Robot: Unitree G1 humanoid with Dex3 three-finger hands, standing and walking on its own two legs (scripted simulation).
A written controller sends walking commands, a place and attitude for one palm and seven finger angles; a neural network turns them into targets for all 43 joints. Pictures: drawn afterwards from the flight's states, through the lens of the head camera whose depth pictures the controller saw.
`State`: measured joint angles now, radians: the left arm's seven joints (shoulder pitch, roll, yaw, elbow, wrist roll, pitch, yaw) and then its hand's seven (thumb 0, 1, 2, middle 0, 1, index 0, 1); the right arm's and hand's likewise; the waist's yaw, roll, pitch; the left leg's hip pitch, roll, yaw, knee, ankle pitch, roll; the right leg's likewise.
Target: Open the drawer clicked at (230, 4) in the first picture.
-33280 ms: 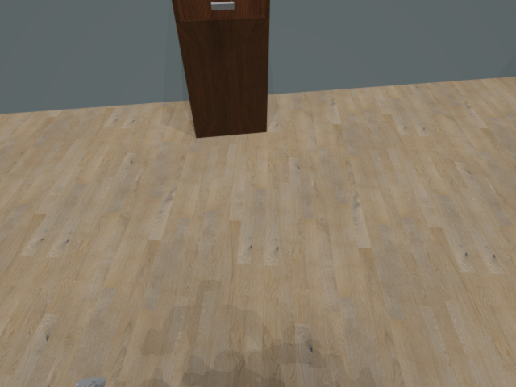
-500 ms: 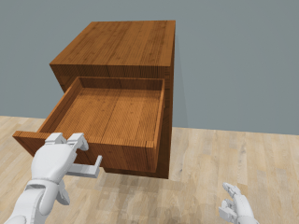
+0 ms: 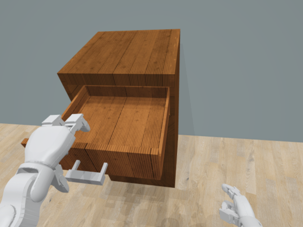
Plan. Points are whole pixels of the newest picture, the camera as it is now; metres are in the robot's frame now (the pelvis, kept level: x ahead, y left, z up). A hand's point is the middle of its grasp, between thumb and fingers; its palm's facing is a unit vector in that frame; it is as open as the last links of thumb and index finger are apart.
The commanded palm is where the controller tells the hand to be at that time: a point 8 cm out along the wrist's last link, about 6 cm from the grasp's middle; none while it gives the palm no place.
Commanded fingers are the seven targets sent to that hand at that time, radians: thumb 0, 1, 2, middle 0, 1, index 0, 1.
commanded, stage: lift the hand off the handle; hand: left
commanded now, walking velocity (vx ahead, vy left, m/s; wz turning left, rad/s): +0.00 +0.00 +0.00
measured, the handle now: (88, 170) +0.25 +0.25 +0.00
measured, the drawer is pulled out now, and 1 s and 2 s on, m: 0.30 0.30 0.30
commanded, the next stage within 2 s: draw the hand back to the body in 0.10 s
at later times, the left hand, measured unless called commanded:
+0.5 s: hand (55, 160) +0.20 +0.25 +0.14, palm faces +0.09 -0.05 -0.99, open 13.8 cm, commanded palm +0.16 +0.25 +0.20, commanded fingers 0.00 -0.50 0.30 -0.30 -1.20 -0.30 -1.20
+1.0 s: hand (60, 157) +0.19 +0.22 +0.18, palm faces +0.39 -0.83 -0.40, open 13.4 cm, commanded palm +0.14 +0.26 +0.19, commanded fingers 0.00 -0.12 0.47 -0.27 -0.95 -0.27 -0.95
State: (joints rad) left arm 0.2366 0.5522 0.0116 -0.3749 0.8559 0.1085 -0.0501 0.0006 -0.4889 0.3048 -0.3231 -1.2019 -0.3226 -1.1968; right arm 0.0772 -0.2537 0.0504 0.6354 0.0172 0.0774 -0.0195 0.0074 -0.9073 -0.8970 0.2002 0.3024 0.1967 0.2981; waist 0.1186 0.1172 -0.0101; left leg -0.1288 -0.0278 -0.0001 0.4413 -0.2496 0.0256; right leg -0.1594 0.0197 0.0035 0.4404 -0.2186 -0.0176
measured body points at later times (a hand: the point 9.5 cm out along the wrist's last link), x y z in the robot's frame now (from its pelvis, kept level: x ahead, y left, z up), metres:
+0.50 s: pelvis -0.01 -0.01 +0.00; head -0.03 -0.06 +0.45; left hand +0.19 +0.25 +0.20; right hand +0.21 -0.21 -0.09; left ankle +0.00 +0.10 -0.74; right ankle +0.02 -0.11 -0.74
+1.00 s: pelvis -0.01 -0.01 +0.00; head -0.03 -0.03 +0.45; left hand +0.16 +0.26 +0.20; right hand +0.19 -0.21 -0.08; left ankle +0.00 +0.10 -0.74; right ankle +0.02 -0.11 -0.74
